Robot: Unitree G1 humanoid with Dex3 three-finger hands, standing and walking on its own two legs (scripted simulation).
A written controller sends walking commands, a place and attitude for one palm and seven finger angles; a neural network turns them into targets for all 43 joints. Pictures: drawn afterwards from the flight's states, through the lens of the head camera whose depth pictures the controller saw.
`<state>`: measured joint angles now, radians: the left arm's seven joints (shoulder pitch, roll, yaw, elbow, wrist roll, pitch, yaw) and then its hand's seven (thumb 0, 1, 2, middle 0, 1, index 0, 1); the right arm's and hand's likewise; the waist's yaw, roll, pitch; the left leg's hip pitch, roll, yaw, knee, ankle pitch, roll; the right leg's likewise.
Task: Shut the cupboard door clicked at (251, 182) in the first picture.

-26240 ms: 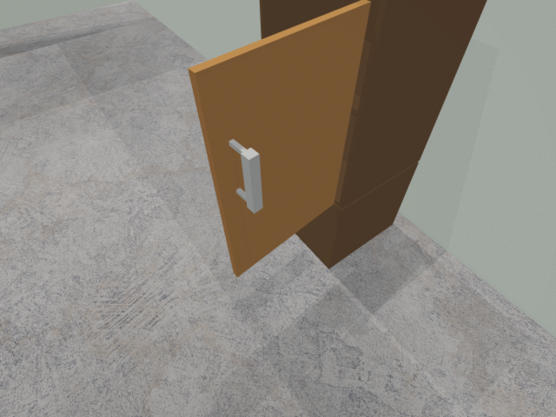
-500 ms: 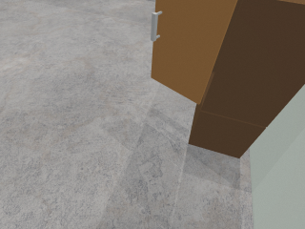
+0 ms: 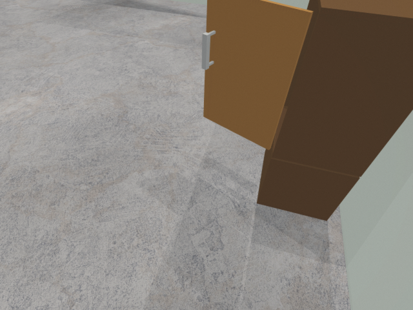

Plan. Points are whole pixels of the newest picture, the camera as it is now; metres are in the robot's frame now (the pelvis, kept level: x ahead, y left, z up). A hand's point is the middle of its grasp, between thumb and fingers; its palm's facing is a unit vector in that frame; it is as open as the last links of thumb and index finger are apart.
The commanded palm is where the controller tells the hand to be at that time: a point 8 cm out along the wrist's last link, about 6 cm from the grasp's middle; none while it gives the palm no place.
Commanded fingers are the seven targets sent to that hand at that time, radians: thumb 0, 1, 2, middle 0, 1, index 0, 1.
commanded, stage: let the arm hang, fingers relaxed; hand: left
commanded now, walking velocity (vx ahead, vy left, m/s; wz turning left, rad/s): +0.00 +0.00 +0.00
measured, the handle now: (209, 50) +1.06 +0.04 +0.03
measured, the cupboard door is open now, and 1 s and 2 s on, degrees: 68 68 68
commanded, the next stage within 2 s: look to check the result in 0.16 s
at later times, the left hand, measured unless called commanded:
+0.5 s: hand out of the picture -0.03 +0.16 -0.18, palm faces +0.02 -0.98 -0.18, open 7.4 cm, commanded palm none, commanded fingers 0.00 0.90 0.90 -0.20 -0.30 -0.20 -0.30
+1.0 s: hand out of the picture +0.00 +0.15 -0.18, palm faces +0.03 -0.98 -0.19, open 7.4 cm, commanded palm none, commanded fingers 0.00 0.90 0.90 -0.20 -0.30 -0.20 -0.30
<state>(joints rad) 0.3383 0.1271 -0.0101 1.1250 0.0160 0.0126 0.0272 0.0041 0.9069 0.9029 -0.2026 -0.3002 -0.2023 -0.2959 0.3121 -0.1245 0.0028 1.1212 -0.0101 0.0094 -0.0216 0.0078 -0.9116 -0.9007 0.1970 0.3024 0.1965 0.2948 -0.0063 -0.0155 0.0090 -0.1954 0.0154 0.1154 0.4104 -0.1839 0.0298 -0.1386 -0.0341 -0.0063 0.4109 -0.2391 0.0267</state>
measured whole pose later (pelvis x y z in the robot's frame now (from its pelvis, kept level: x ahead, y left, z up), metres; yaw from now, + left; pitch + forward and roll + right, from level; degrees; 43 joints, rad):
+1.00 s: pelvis +0.01 -0.02 +0.00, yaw +1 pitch -1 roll +0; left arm 0.29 0.15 0.01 1.12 0.02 0.00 0.03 0.00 0.91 0.90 -0.20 -0.30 -0.20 -0.30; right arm 0.28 -0.15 -0.01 1.12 -0.01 0.01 -0.03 0.01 -0.91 -0.90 0.20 0.30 0.20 0.29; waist -0.02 -0.01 0.03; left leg -0.20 0.04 0.10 0.42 -0.19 0.00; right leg -0.14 -0.01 -0.02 0.42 -0.26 0.00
